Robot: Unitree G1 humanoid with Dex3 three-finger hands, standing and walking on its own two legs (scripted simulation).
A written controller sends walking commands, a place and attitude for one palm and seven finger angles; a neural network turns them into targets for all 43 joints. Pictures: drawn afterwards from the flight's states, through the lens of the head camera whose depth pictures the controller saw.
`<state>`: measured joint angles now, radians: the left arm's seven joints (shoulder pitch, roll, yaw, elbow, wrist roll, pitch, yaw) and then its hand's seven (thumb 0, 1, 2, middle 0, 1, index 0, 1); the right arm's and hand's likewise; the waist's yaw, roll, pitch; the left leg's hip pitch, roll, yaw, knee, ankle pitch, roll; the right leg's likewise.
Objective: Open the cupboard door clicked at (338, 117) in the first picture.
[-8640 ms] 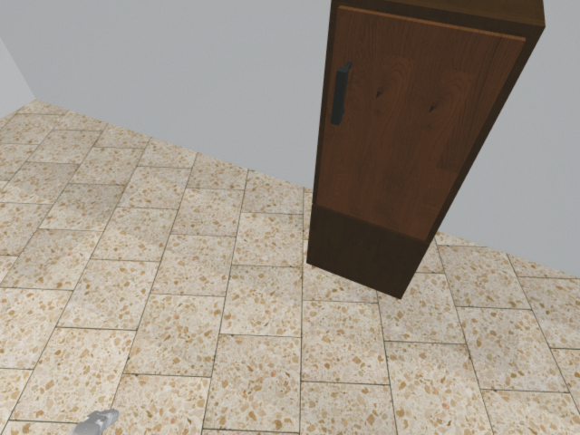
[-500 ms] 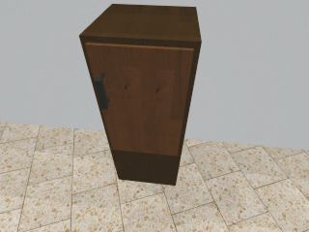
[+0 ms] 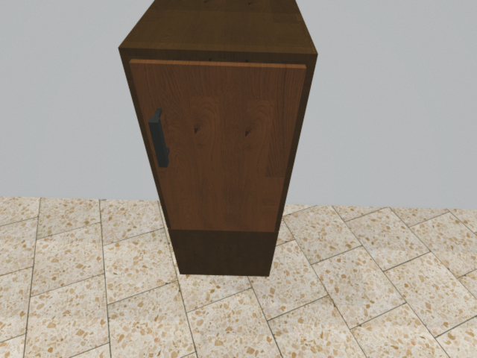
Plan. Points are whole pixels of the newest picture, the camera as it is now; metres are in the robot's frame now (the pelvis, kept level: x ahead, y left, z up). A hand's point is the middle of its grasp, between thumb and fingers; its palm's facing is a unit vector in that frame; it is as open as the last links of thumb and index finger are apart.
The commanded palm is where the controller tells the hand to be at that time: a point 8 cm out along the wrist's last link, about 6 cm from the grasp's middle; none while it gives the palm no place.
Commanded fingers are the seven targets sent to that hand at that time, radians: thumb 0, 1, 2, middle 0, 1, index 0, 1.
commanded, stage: come to a stop and stand still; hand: left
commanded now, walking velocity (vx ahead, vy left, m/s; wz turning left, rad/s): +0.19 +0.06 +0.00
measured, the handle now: (161, 138) +0.58 +0.20 +0.05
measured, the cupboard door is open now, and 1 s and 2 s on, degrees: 0 0 0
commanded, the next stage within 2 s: none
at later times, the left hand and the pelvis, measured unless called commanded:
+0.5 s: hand out of the picture +0.00 +0.19 -0.19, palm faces +0.04 -0.98 -0.18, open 7.3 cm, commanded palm none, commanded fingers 0.00 0.90 0.90 -0.20 -0.30 -0.20 -0.30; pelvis +0.01 +0.03 -0.01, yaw +0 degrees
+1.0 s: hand out of the picture -0.11 +0.20 -0.19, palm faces +0.13 -0.98 -0.14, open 7.4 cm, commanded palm none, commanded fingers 0.00 0.90 0.90 -0.20 -0.30 -0.20 -0.30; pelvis -0.04 +0.06 -0.01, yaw +3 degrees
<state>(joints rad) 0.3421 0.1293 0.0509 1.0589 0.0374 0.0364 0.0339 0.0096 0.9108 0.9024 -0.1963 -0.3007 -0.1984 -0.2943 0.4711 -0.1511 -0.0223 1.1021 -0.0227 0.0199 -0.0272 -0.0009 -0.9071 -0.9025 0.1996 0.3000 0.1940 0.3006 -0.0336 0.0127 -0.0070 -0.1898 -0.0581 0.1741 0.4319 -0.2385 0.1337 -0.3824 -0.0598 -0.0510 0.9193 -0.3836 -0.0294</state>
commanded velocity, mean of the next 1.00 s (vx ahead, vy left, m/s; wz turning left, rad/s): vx -0.02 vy -0.04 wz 0.00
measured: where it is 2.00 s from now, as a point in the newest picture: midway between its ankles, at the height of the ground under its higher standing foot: outside the picture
